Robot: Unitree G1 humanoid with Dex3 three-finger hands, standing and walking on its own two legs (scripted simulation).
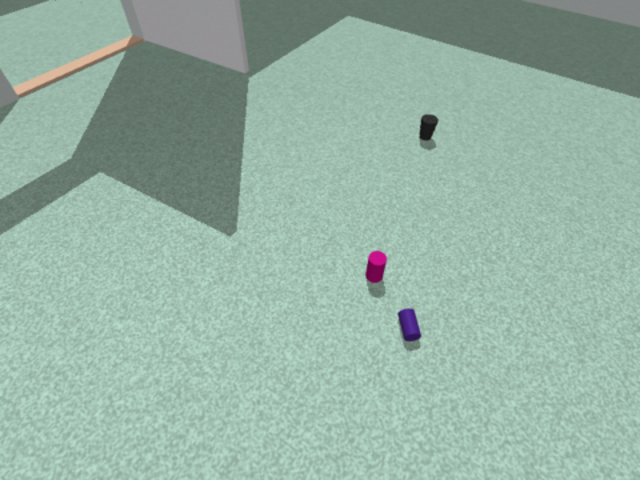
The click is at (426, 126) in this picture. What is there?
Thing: tapered cup
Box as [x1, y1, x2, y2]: [419, 114, 437, 140]
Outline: 429,114 423,115 421,118 419,136 420,138 425,140 430,138 437,122 437,118
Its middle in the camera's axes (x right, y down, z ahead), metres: +0.54 -0.58 +2.04
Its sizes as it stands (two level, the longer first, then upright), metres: 0.085 0.085 0.111
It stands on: the floor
